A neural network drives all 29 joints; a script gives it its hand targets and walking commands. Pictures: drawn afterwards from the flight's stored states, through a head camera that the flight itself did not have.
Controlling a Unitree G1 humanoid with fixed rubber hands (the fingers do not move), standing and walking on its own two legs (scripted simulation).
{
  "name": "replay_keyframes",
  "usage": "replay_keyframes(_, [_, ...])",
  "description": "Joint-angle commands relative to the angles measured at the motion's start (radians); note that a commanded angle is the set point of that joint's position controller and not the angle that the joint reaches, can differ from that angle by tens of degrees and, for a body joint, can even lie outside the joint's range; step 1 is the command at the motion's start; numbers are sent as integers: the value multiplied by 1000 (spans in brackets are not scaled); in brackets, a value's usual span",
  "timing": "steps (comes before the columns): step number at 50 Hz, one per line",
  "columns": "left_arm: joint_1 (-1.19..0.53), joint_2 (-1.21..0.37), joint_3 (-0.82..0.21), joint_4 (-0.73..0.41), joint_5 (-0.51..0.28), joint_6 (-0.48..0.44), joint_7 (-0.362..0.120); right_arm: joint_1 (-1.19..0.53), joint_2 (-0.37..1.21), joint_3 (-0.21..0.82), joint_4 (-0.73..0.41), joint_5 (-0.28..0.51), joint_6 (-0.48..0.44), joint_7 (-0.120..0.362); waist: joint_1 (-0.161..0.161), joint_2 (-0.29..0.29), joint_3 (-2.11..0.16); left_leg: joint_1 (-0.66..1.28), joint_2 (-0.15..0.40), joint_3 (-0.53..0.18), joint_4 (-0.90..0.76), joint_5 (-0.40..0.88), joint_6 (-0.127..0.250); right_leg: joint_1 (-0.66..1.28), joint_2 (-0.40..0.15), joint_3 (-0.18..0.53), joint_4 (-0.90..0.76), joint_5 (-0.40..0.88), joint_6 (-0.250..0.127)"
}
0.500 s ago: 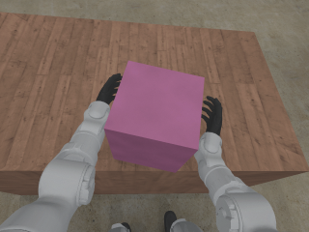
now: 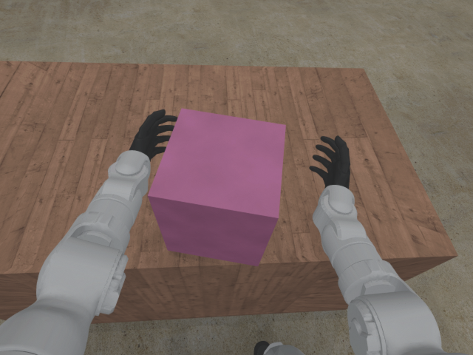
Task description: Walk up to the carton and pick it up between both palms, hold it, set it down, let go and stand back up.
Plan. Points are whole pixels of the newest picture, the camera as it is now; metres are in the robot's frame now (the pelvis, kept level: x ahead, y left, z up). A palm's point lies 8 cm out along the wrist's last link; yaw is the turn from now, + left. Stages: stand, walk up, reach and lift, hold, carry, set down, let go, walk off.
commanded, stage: set down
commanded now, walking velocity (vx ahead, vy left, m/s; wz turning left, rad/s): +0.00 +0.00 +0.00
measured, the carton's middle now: (222, 192) +0.40 -0.03 +0.00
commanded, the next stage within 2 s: none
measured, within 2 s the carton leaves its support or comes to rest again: neither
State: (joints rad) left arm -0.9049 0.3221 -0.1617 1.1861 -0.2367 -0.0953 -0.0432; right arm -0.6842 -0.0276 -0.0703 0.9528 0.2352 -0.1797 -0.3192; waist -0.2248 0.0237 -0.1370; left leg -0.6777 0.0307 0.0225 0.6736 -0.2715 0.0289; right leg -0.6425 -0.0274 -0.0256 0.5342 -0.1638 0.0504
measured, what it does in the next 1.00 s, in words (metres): stands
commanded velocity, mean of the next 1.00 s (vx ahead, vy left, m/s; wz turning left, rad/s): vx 0.00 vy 0.00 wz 0.00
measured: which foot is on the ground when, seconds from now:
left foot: down 0.00-1.00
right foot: down 0.00-1.00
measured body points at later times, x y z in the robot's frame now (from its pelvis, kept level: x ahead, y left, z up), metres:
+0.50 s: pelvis +0.01 -0.01 +0.02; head +0.05 +0.02 +0.47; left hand +0.50 +0.10 +0.14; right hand +0.38 -0.24 +0.14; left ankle +0.02 +0.10 -0.72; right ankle +0.05 -0.16 -0.72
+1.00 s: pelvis +0.03 +0.01 +0.02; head +0.04 +0.02 +0.47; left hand +0.43 +0.15 +0.11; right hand +0.31 -0.23 +0.09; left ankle +0.02 +0.10 -0.72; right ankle +0.05 -0.16 -0.72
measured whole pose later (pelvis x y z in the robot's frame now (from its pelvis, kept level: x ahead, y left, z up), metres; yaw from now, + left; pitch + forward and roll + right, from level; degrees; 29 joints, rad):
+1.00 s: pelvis +0.03 +0.01 +0.02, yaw -2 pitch -4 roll -2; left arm -0.43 0.35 -0.01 0.42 -0.16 0.32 -0.13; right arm -0.19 -0.07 -0.02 0.21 0.25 0.16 -0.35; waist -0.15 -0.01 0.09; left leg -0.11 0.02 0.07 0.45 -0.27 0.04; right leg -0.09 -0.03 0.01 0.28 -0.12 0.06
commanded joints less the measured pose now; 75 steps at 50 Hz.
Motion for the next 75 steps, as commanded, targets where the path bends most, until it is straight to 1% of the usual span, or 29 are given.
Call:
replay_keyframes(1, [-452, 175, 44, -144, -16, 4, -12, -359, -77, 11, -203, 3, 30, -23, -16, 99, -553, 483, -28, -37, -94, 162, -22, 136, 67, -62, -65, 146, -50])
replay_keyframes(5, [-440, 190, 58, -128, -22, 45, -28, -355, -46, 50, -213, 27, 87, -46, -4, 58, -471, 450, -35, -14, -123, 131, -8, 218, 56, -39, -90, 160, -45])
replay_keyframes(7, [-452, 224, 78, -210, -17, 68, -34, -360, -66, 54, -289, 44, 105, -61, -3, 50, -498, 467, -42, -1, -134, 158, -8, 285, 58, -29, -106, 228, -41])
replay_keyframes(8, [-440, 218, 76, -170, -21, 80, -39, -363, -47, 77, -271, 59, 120, -64, 1, 42, -467, 457, -45, 2, -137, 144, -6, 296, 53, -18, -106, 238, -40])
replay_keyframes(14, [-451, 240, 101, -271, -7, 162, -54, -377, -78, 60, -380, 71, 187, -83, 1, 53, -469, 497, -54, 20, -173, 151, -9, 422, 62, -7, -139, 331, -37])
replay_keyframes(16, [-424, 240, 106, -317, 8, 185, -65, -325, -72, 53, -411, 68, 208, -91, -22, 61, -461, 521, -62, 22, -188, 156, -8, 459, 63, -8, -154, 384, -34])
replay_keyframes(17, [-449, 253, 116, -353, 14, 199, -64, -353, -78, 61, -447, 84, 220, -92, 1, 61, -460, 526, -59, 29, -197, 163, -10, 482, 66, -6, -160, 392, -36])
replay_keyframes(18, [-435, 255, 117, -321, 19, 216, -68, -332, -77, 60, -407, 78, 242, -91, -9, 64, -414, 521, -60, 27, -200, 135, -5, 481, 63, 1, -163, 360, -37])
replay_keyframes(19, [-475, 261, 112, -400, 16, 225, -63, -367, -94, 43, -467, 75, 251, -91, -12, 72, -444, 556, -61, 31, -213, 142, -11, 481, 69, -14, -175, 342, -38])
replay_keyframes(20, [-461, 260, 119, -373, 20, 242, -59, -357, -89, 45, -463, 79, 272, -91, -16, 73, -411, 558, -61, 32, -213, 128, -7, 472, 70, -8, -180, 321, -39])
replay_keyframes(25, [-413, 244, 142, -432, 53, 306, -61, -290, -82, 38, -494, 72, 338, -81, 5, 95, -352, 592, -57, 35, -245, 152, -8, 507, 74, -16, -191, 333, -46])
replay_keyframes(27, [-386, 235, 156, -471, 65, 320, -63, -286, -88, 41, -539, 74, 350, -72, 28, 103, -357, 614, -55, 37, -256, 168, -8, 527, 78, -21, -195, 338, -51])
replay_keyframes(33, [-197, 184, 188, -576, 116, 372, -74, -100, -100, 50, -607, 71, 343, -66, 43, 76, -293, 700, -39, 36, -262, 310, -30, 591, 93, -33, -200, 445, -53])
replay_keyframes(37, [-134, 178, 202, -706, 125, 390, -81, -41, -109, 41, -720, 57, 317, -61, 54, 72, -266, 737, -32, 33, -254, 381, -45, 586, 101, -45, -211, 434, -50])
replay_keyframes(42, [1, 158, 186, -854, 111, 398, -91, 133, -127, 32, -818, 26, 306, -46, 44, 66, -188, 767, -21, 28, -267, 386, -59, 575, 106, -56, -234, 383, -52])
replay_keyframes(44, [37, 162, 199, -906, 100, 395, -89, 177, -115, 39, -869, 29, 307, -36, 60, 72, -155, 746, -19, 27, -274, 356, -53, 579, 102, -53, -238, 350, -53])
replay_keyframes(45, [64, 150, 182, -917, 95, 395, -92, 201, -114, 32, -874, 18, 310, -31, 44, 84, -145, 752, -17, 23, -282, 352, -53, 570, 98, -56, -241, 335, -59])
replay_keyframes(50, [152, 162, 198, -998, 60, 361, -93, 300, -96, 48, -966, 3, 314, -11, 80, 86, -123, 720, -16, 23, -300, 283, -41, 577, 83, -46, -249, 274, -69])
replay_keyframes(54, [250, 174, 204, -999, 53, 334, -106, 407, -64, 83, -993, -1, 312, -15, 92, 56, -83, 664, -24, 30, -318, 207, -14, 631, 67, -27, -239, 286, -70])
replay_keyframes(55, [309, 162, 210, -983, 61, 331, -109, 445, -62, 101, -979, 3, 309, -16, 110, 50, -49, 659, -20, 30, -325, 199, -11, 643, 68, -27, -238, 277, -71])
replay_keyframes(58, [299, 175, 209, -989, 55, 329, -113, 436, -67, 91, -1014, -15, 316, -27, 118, 43, -20, 621, -20, 34, -337, 155, -8, 645, 62, -23, -242, 250, -65])
replay_keyframes(59, [438, 146, 214, -998, 62, 319, -116, 567, -49, 107, -1027, -12, 299, -28, 131, 34, -13, 656, -19, 32, -334, 182, -11, 662, 66, -24, -246, 274, -68])
replay_keyframes(60, [238, 195, 214, -1015, 32, 317, -117, 365, -74, 62, -1066, -38, 306, -33, 118, 46, -49, 608, -19, 39, -331, 135, -12, 623, 59, -20, -243, 208, -72])
replay_keyframes(61, [422, 157, 211, -999, 49, 310, -116, 559, -43, 86, -1043, -33, 300, -33, 118, 26, -1, 624, -14, 32, -330, 133, -4, 642, 60, -21, -238, 226, -69])
replay_keyframes(64, [361, 189, 201, -1028, 32, 289, -119, 509, -57, 59, -1069, -68, 286, -44, 110, 17, -22, 599, -12, 37, -328, 109, -9, 626, 53, -15, -240, 195, -70])
replay_keyframes(65, [513, 154, 201, -1030, 46, 282, -123, 662, -38, 83, -1048, -59, 278, -42, 109, 9, 22, 618, -8, 33, -330, 129, -7, 651, 54, -18, -245, 216, -77])
replay_keyframes(68, [451, 187, 199, -1056, 31, 269, -129, 598, -36, 79, -1074, -70, 271, -49, 125, 26, 13, 600, -8, 35, -320, 119, -11, 631, 47, -16, -241, 193, -76])
replay_keyframes(70, [581, 172, 204, -1100, 41, 251, -135, 731, -13, 111, -1081, -62, 259, -48, 133, 23, 48, 614, -3, 29, -324, 128, -7, 652, 43, -14, -241, 200, -83])
replay_keyframes(75, [641, 188, 203, -1131, 22, 210, -138, 758, -4, 128, -1117, -61, 220, -50, 157, 57, 51, 584, 3, 29, -306, 143, -13, 642, 29, -4, -231, 183, -89])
